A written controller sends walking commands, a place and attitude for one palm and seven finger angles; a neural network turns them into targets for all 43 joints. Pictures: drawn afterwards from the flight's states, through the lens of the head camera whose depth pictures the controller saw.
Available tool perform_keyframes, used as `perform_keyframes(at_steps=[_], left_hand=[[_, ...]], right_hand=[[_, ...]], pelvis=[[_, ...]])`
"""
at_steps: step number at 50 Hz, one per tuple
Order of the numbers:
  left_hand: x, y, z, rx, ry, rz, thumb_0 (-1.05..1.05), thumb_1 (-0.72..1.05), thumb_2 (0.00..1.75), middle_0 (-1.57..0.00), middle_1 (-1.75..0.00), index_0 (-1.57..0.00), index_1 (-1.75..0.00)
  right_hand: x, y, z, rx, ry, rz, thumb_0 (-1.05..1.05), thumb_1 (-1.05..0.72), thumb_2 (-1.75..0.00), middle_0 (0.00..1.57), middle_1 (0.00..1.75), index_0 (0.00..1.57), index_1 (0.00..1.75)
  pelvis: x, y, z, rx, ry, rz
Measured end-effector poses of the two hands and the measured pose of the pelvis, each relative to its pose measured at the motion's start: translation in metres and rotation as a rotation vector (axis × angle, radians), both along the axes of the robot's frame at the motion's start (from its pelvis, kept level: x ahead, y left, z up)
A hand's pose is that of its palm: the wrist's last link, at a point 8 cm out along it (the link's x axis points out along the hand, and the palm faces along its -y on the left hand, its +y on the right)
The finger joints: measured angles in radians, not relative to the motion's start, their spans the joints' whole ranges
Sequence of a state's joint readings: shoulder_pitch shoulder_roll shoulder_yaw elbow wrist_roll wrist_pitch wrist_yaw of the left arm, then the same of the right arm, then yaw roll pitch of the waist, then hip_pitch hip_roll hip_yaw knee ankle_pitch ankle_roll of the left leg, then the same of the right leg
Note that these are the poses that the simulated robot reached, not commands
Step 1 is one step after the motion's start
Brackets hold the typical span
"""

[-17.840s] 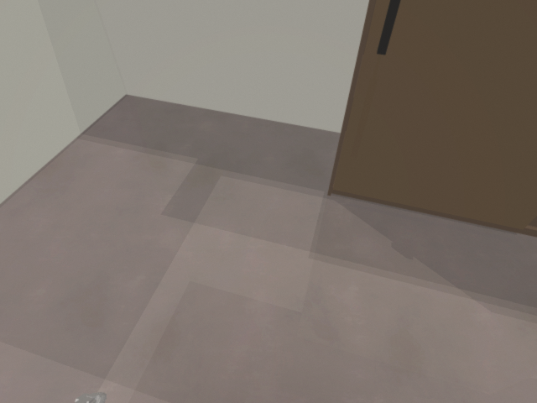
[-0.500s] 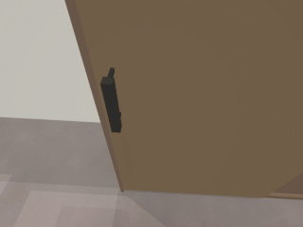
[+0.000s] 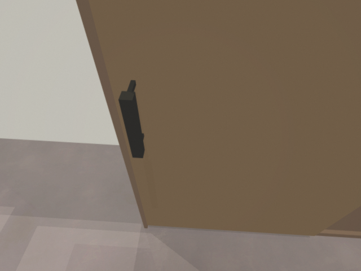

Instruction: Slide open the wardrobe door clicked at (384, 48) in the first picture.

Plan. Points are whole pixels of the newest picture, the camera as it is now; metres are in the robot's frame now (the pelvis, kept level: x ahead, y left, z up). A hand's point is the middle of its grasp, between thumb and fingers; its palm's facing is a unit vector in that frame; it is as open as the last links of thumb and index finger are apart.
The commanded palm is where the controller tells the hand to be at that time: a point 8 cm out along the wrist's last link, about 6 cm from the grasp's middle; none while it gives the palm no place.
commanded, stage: look again from close up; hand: left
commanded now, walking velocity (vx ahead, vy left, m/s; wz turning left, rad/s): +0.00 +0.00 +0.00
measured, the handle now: (135, 121) +0.43 +0.14 +0.10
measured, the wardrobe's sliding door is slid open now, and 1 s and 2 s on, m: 0.00 0.00 0.00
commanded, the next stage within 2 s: raise the hand with hooked fingers in 0.04 s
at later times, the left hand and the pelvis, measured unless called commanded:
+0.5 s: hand (68, 260) +0.15 +0.25 -0.04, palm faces +0.02 -1.00 -0.04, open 8.3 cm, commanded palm +0.12 +0.30 -0.04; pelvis -0.05 -0.01 -0.09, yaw -1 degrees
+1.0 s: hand (55, 232) +0.18 +0.27 +0.02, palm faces +0.04 -1.00 -0.06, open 11.3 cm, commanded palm +0.15 +0.31 +0.03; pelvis -0.04 +0.00 -0.06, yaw +0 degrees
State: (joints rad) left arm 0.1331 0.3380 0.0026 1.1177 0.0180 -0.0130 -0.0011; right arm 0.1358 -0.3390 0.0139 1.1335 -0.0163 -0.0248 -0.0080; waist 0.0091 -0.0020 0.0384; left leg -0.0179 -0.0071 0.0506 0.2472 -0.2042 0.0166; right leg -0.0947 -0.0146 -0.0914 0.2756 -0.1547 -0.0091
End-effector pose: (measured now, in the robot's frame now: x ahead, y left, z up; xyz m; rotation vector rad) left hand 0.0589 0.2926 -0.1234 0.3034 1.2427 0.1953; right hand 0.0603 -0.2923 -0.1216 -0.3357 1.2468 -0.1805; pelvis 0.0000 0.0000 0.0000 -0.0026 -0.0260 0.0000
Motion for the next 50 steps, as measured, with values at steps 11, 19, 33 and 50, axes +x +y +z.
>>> perform_keyframes(at_steps=[11,19,33,50], left_hand=[[0.035,0.002,0.035,-0.036,-0.355,0.127,0.02,0.90,0.89,-0.21,-0.31,-0.20,-0.30],[0.090,-0.002,0.118,-0.136,-1.187,-0.098,0.01,0.80,0.85,-0.21,-0.37,-0.20,-0.36],[0.057,0.004,0.092,-0.237,-1.213,-0.159,0.02,0.49,0.72,-0.23,-0.56,-0.22,-0.56],[0.101,0.027,0.144,-0.230,-1.198,-0.189,0.01,0.10,0.55,-0.26,-0.82,-0.25,-0.81]], right_hand=[[0.014,0.008,0.002,-0.013,-0.147,0.005,0.01,-0.91,-0.90,0.21,0.30,0.20,0.30],[0.063,0.043,0.008,0.120,-0.553,0.129,0.01,-0.90,-0.90,0.21,0.30,0.20,0.30],[0.077,0.055,-0.020,0.099,-0.677,0.240,0.02,-0.90,-0.90,0.21,0.30,0.20,0.30],[0.041,0.053,-0.005,0.082,-0.590,0.148,0.02,-0.90,-0.90,0.21,0.30,0.20,0.30]], pelvis=[[-0.005,0.001,-0.004,0.000,-0.008,-0.011],[-0.032,-0.009,-0.039,0.018,0.137,-0.007],[-0.058,-0.013,-0.090,-0.031,0.182,0.020],[-0.043,0.001,-0.057,-0.032,0.161,0.009]])
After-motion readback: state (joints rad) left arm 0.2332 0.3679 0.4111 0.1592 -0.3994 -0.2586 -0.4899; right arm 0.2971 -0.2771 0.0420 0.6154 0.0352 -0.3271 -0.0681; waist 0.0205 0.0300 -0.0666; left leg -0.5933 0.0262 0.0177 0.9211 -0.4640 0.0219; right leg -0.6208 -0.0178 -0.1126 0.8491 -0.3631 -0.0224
